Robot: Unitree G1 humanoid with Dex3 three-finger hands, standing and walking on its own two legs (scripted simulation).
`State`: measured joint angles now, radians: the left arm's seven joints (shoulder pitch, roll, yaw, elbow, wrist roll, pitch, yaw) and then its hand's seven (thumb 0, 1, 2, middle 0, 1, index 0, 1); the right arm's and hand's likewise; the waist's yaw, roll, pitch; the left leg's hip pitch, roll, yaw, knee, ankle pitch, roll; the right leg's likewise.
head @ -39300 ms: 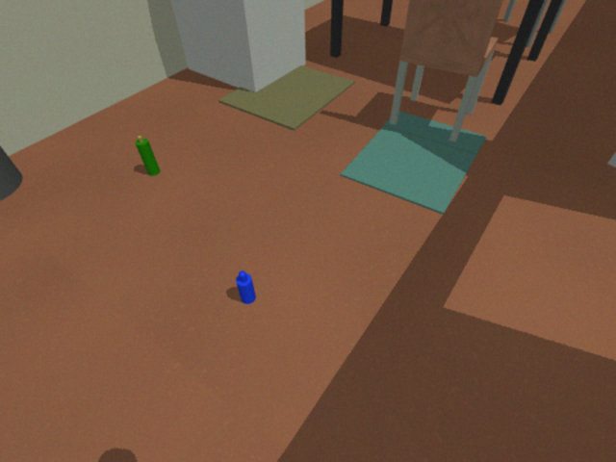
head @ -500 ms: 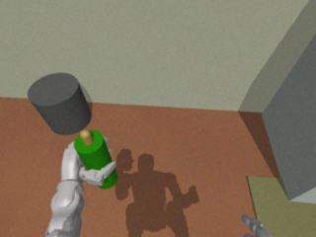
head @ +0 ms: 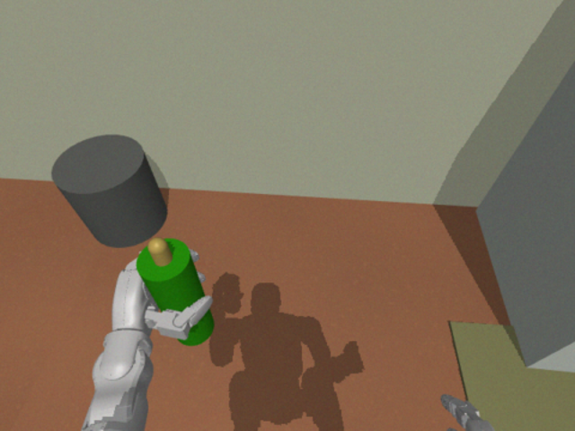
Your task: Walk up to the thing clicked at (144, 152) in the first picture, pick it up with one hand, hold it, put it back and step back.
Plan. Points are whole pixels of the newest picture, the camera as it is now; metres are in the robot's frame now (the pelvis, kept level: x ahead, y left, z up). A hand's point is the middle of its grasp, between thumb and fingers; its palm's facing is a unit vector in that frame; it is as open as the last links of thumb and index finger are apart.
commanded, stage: hold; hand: left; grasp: from the side
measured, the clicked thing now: (178, 291) +0.32 +0.16 +0.03
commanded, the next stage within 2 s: crouch in 0.62 s
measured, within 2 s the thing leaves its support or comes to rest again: neither
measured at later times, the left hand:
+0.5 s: hand (180, 291) +0.32 +0.16 +0.03, palm faces +0.03 -1.00 -0.02, open 8.9 cm
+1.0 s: hand (185, 301) +0.32 +0.17 -0.01, palm faces +0.07 -1.00 +0.00, open 8.9 cm
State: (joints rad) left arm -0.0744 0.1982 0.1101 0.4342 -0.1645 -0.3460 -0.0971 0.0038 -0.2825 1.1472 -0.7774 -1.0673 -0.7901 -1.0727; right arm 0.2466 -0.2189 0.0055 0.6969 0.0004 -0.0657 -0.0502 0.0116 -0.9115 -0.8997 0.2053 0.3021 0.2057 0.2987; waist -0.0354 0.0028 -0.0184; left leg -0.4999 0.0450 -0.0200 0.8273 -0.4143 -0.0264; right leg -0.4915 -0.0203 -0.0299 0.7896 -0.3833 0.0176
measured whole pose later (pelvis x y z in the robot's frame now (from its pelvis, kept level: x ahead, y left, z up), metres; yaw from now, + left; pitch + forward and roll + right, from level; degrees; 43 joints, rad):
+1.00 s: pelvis -0.01 +0.00 -0.01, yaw +0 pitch +9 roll -1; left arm -0.19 0.20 0.18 0.63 -0.16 -0.44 -0.11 0.00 -0.27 1.13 -0.77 -1.08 -0.78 -1.08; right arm 0.21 -0.22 -0.01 0.69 -0.01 -0.08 -0.02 0.01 -0.88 -0.90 0.21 0.30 0.21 0.30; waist -0.05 -0.01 -0.02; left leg -0.65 0.04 -0.03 0.91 -0.43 -0.03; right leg -0.64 -0.02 -0.03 0.88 -0.40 0.01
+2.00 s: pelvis -0.09 +0.00 -0.37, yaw -3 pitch +31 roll -4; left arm -0.69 0.45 0.47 1.16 -0.07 -0.75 -0.17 0.00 -0.27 1.13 -0.77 -1.07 -0.78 -1.07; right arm 0.10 -0.28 0.07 0.73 -0.13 -0.03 0.08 0.01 -0.93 -0.91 0.20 0.30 0.21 0.30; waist -0.19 -0.02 -0.09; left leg -2.14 0.00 -0.12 2.28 -0.69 -0.05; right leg -2.12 -0.02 -0.03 2.22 -0.64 0.02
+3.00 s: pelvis -0.10 +0.02 -0.43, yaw -9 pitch +24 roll -11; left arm -0.71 0.64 0.51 1.27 -0.04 -0.84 -0.13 0.00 -0.27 1.14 -0.78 -1.06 -0.79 -1.06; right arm 0.00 -0.34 0.26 0.67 -0.23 0.02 0.13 0.00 -0.93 -0.91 0.21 0.30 0.21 0.30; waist -0.27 -0.11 0.14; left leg -2.26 -0.01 -0.23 2.53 -0.70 -0.04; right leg -2.19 0.01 -0.11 2.37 -0.62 0.06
